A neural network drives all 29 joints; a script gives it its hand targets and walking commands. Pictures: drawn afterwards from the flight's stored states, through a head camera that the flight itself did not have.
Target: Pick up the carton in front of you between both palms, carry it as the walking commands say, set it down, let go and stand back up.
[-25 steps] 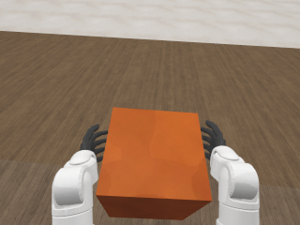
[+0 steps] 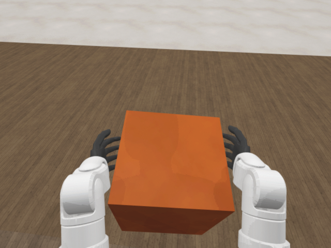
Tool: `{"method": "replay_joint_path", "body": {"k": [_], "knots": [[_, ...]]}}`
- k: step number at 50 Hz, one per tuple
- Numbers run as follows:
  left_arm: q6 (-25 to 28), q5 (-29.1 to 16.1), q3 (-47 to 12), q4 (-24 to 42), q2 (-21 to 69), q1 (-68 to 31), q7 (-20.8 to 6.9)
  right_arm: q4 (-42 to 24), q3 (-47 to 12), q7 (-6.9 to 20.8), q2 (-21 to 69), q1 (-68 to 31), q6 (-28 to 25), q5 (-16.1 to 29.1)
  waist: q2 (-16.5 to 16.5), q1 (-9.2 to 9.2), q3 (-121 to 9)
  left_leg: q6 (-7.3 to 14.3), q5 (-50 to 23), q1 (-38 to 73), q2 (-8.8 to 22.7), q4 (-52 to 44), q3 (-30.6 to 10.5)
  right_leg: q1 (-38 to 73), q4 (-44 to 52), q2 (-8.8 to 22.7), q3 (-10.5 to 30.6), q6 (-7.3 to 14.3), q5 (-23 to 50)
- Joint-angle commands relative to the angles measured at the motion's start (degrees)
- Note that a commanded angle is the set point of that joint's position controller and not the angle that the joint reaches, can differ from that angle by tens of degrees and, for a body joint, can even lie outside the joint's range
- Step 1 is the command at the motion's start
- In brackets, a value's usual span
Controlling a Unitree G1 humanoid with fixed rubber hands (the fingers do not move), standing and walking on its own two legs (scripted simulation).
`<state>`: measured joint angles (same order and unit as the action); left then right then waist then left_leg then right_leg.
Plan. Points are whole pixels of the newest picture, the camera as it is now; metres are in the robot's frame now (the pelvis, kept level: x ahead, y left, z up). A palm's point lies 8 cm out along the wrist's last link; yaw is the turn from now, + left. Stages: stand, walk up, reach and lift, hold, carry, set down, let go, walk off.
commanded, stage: carry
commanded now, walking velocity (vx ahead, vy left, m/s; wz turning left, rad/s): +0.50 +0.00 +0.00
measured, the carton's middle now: (167, 178) +0.29 +0.01 +0.03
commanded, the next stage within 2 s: none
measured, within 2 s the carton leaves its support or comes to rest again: neither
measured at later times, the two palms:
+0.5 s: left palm (124, 58) +0.69 +0.15 +0.12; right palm (210, 53) +0.69 -0.14 +0.14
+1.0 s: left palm (139, 35) +1.02 +0.14 +0.07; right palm (201, 34) +1.03 -0.16 +0.07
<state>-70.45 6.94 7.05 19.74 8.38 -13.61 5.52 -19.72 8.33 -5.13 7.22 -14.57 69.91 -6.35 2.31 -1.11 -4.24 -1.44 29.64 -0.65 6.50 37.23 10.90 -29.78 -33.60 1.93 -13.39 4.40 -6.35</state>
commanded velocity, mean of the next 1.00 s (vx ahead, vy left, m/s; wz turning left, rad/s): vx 0.50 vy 0.00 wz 0.00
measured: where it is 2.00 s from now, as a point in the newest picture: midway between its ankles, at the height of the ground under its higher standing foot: (165, 130)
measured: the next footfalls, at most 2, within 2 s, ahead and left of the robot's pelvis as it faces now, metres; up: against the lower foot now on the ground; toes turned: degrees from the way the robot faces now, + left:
left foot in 0.46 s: +0.44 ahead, +0.08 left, -0.02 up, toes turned +5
right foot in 0.90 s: +0.75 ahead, -0.05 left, -0.06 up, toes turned -4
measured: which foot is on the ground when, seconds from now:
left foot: down 0.00-0.00, up 0.02-0.44, down 0.46-0.92, up 0.94-1.00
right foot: down 0.00-0.48, up 0.50-0.88, down 0.90-1.00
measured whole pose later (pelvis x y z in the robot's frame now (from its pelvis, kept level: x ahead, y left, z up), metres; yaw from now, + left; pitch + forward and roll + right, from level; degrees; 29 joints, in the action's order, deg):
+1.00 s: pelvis +0.65 +0.00 -0.04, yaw +0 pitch +5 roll +0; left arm -68.5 6.2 12.5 -5.1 3.1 -39.5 8.0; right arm 7.8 13.4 -6.8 -1.0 -40.5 66.3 -2.7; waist 0.7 -0.2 0.8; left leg 3.3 30.7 -22.0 -2.8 74.1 1.4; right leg -27.9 -34.6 -3.2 -7.0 6.9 -4.9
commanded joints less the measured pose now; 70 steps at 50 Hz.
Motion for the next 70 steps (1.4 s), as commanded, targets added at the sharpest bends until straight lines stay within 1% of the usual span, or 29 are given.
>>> {"method": "replay_joint_path", "body": {"k": [1, 4, 6, 9, 13, 19, 22, 23, 24, 25, 26, 28, 29, 36, 41, 43, 45, 46, 47, 48, 49, 50, 54, 59, 64, 67, 68, 69, 70], "knots": [[-0.1, -25.3, -40.4, -0.3, 43.3, -32.8, -14.2, 0.6, -42.2, 13.5, 45.1, -32.4, 1.6, 23.8, -20.9, -2.99, -21.3, 1.2, -1.1, -37.6, -9.0, 41.0, -6.6, 44.9, 18.8, 21.3, 45.7, 10.7, -9.9], [1.3, -28.5, -42.0, 0.0, 47.6, -42.1, -14.2, 4.2, -41.9, 12.9, 49.3, -38.1, 0.0, 24.8, -5.5, -1.55, -19.8, 4.6, -7.2, -40.0, -1.4, 42.3, -12.3, 36.2, 12.8, 17.6, 28.5, 7.2, 7.2], [2.5, -30.3, -42.6, -0.7, 48.8, -48.2, -14.1, 5.7, -41.8, 12.0, 50.1, -42.2, -1.3, 24.9, -6.8, -0.56, -20.5, 4.7, -11.1, -36.6, -0.8, 36.1, -11.1, 31.0, 14.4, 15.6, 22.3, 5.2, 4.1], [3.4, -31.0, -41.2, -4.5, 48.1, -53.1, -13.8, 9.4, -41.1, 10.8, 49.8, -46.8, -2.5, 24.6, -8.5, -0.32, -20.2, 4.0, -13.7, -39.2, -1.0, 29.7, -9.5, 30.5, 15.6, 14.6, 18.2, 7.0, 2.7], [3.5, -30.7, -37.8, -10.3, 46.5, -58.3, -12.8, 14.5, -38.7, 9.9, 49.1, -53.6, -2.4, 25.5, -8.6, -1.70, -17.5, 3.3, -18.8, -42.4, -1.4, 14.6, -6.9, 32.6, 14.3, 12.2, 13.6, 7.8, 9.8], [2.4, -29.1, -32.8, -17.1, 47.6, -65.3, -11.5, 22.4, -33.2, 10.5, 50.9, -61.4, -0.7, 27.0, -10.5, -2.89, -15.8, 5.8, -30.3, -32.8, -5.7, -5.4, -2.1, 35.7, 8.5, 9.3, 8.5, 3.9, 21.5], [1.5, -28.9, -31.2, -20.3, 49.7, -68.1, -11.1, 26.5, -29.5, 11.2, 51.7, -62.3, 0.0, 26.7, -6.7, 1.37, -20.7, 6.2, -32.7, -13.7, -8.8, -13.4, 0.9, 33.4, -8.9, 6.1, 3.5, -0.3, 27.7], [1.3, -28.9, -30.6, -21.3, 49.9, -68.8, -11.0, 27.6, -28.0, 11.5, 51.6, -61.9, 0.2, 26.4, -2.0, 2.93, -23.4, 5.7, -32.1, -1.4, -3.0, -10.3, -5.7, 22.9, -18.9, 4.7, 5.1, -1.3, 13.1], [0.9, -29.2, -29.9, -22.3, 51.4, -69.2, -11.0, 28.5, -26.0, 11.7, 50.0, -62.3, 0.4, 25.8, 8.4, 2.20, -28.3, 10.6, -36.5, 12.4, 11.2, -7.1, -28.6, 6.3, -31.0, -0.4, 6.9, -2.8, -8.5], [0.7, -28.9, -29.3, -22.2, 52.1, -70.7, -10.9, 29.6, -25.5, 11.8, 51.1, -62.6, 0.3, 25.5, 16.4, 4.91, -29.4, 16.6, -34.1, 19.0, 14.4, -12.4, -41.2, -7.0, -41.7, -6.1, 10.7, -2.9, -24.3], [0.6, -29.0, -29.4, -21.9, 53.8, -73.1, -10.6, 28.9, -25.3, 12.0, 52.7, -63.5, 0.3, 25.8, 14.8, 4.62, -27.5, 17.3, -35.6, 19.1, 13.8, -11.9, -38.6, -12.5, -45.6, -3.7, 13.8, -1.4, -24.5], [1.0, -29.0, -29.7, -19.6, 56.6, -74.8, -10.0, 24.4, -26.9, 12.5, 56.9, -68.0, 0.1, 27.8, 4.1, 4.41, -24.3, 14.9, -44.7, 13.8, 11.1, -10.5, -30.5, -14.2, -41.0, -0.4, 14.7, -1.1, -19.1], [1.2, -28.9, -29.9, -18.0, 57.4, -74.9, -9.6, 21.6, -27.9, 12.6, 58.4, -70.7, -0.1, 29.0, 3.1, 4.07, -24.1, 14.0, -47.3, 11.5, 10.3, -10.8, -27.2, -12.9, -37.0, 0.6, 14.7, -1.5, -16.8], [2.3, -25.6, -32.8, -10.9, 56.1, -68.0, -7.2, 11.6, -33.2, 11.9, 57.4, -67.9, -0.8, 30.1, 4.7, 5.39, -26.7, 13.1, -63.5, 15.1, 5.8, -7.6, -16.4, -13.8, -19.4, -0.9, 10.6, -2.4, -5.7], [2.2, -23.8, -34.8, -12.7, 51.3, -63.9, -8.0, 14.5, -36.1, 12.3, 54.0, -62.2, -1.6, 29.3, 4.5, 7.80, -22.5, 10.8, -59.7, 12.4, -1.5, -4.1, -9.4, -2.9, 6.8, -6.2, 4.0, -2.1, 13.6], [2.1, -23.1, -33.8, -15.8, 49.6, -61.5, -9.0, 17.9, -36.4, 12.8, 53.6, -60.8, -1.8, 28.9, 4.6, 4.76, -22.1, 9.1, -58.5, 7.5, -1.0, 3.1, -8.2, 8.7, 12.2, -6.2, 4.5, 0.0, 21.1], [2.1, -22.3, -31.8, -18.6, 48.0, -59.7, -10.3, 21.7, -36.9, 13.4, 54.0, -60.8, -2.1, 28.9, 0.5, -0.77, -23.9, 6.4, -44.9, -5.5, -2.7, 18.1, -6.1, 27.9, 12.4, -0.4, 7.8, 0.9, 30.4], [1.9, -22.5, -30.2, -20.3, 47.2, -59.3, -11.0, 23.5, -36.3, 13.7, 53.9, -61.2, -2.2, 28.5, -6.7, -0.64, -25.4, 5.7, -12.4, -18.6, -5.3, 27.1, -6.1, 39.4, 1.1, 10.0, 17.0, 0.0, 52.3], [2.1, -21.1, -28.8, -23.2, 45.3, -60.3, -11.1, 25.9, -35.2, 13.6, 56.3, -61.9, -1.5, 28.8, -20.0, -2.43, -32.3, 3.1, 6.2, -36.4, -11.3, 42.8, -10.3, 56.7, -2.6, 20.7, 36.6, 12.2, 54.9], [2.2, -22.2, -28.6, -25.8, 47.2, -57.2, -11.5, 26.0, -34.6, 13.4, 55.8, -61.4, -1.5, 28.8, -18.5, -3.94, -35.4, 4.0, 6.8, -42.9, -9.7, 49.4, -12.6, 57.6, 1.8, 22.9, 43.4, 16.5, 31.6], [2.8, -24.1, -29.4, -23.9, 50.5, -59.7, -12.2, 24.1, -35.0, 13.3, 56.7, -65.0, -2.0, 29.0, -13.4, -4.20, -31.2, 4.8, 3.5, -45.5, -7.6, 47.2, -13.2, 51.9, 5.0, 18.4, 41.0, 14.4, 19.2], [3.3, -26.0, -30.6, -20.4, 52.9, -64.8, -12.5, 22.6, -34.8, 13.0, 58.0, -67.3, -2.6, 29.0, -7.4, -3.35, -27.1, 4.7, -0.7, -45.5, -6.4, 42.6, -13.5, 45.7, 6.3, 16.2, 37.9, 12.1, 17.5], [4.1, -32.1, -34.5, -12.8, 58.4, -72.8, -12.7, 19.1, -33.6, 10.5, 59.5, -65.0, -3.6, 27.4, -5.9, -1.67, -24.5, 3.7, -7.3, -39.7, -4.8, 28.5, -11.5, 35.4, 8.3, 12.4, 28.9, 8.9, 22.6], [4.3, -33.0, -35.8, -11.7, 57.4, -68.6, -12.9, 17.5, -33.8, 8.3, 56.9, -59.4, -4.4, 24.0, -8.6, -3.52, -25.0, 3.7, -19.3, -43.7, -6.0, 14.9, -7.5, 40.7, 4.8, 8.6, 21.8, 7.1, 41.4], [4.1, -32.8, -36.4, -11.9, 53.9, -66.2, -13.0, 15.2, -34.9, 7.8, 52.3, -59.6, -3.6, 22.8, -8.9, -5.67, -21.9, 5.2, -36.1, -34.8, -10.3, -6.8, -2.7, 40.0, 1.7, 3.3, 15.9, 5.1, 38.5], [3.5, -31.7, -35.8, -16.3, 52.1, -64.4, -13.1, 19.0, -33.2, 8.7, 49.1, -57.3, -2.4, 21.4, -8.9, -2.23, -22.8, 7.6, -43.8, -18.1, -10.2, -14.9, -2.5, 34.6, -8.4, 3.4, 13.3, 2.4, 36.9], [3.3, -31.4, -35.6, -17.9, 51.8, -64.6, -13.2, 20.5, -32.2, 9.1, 48.2, -56.6, -2.1, 21.0, -7.7, 0.44, -24.0, 7.6, -46.5, -8.6, -8.7, -16.5, -3.0, 29.5, -16.1, 2.4, 11.2, 0.8, 32.5], [3.2, -31.0, -35.1, -19.6, 51.2, -64.8, -13.3, 21.9, -31.1, 9.7, 47.0, -56.4, -1.7, 20.9, -2.8, 1.67, -24.7, 7.1, -56.1, 2.1, -1.4, -12.3, -9.7, 18.5, -25.1, 0.5, 11.1, -0.1, 14.1], [2.7, -30.9, -34.5, -21.1, 51.7, -65.6, -13.2, 23.7, -29.6, 10.2, 46.1, -57.2, -1.3, 21.0, 6.7, 0.67, -27.9, 10.2, -81.7, 16.9, 11.3, 0.7, -22.9, 3.4, -33.7, -3.5, 11.8, -1.2, -24.0]]}}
